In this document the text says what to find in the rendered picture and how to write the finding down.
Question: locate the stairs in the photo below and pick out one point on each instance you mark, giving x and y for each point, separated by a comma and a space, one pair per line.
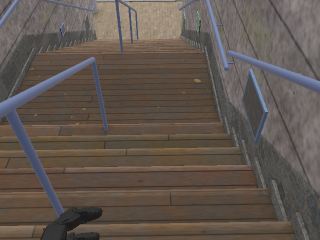
138, 46
153, 181

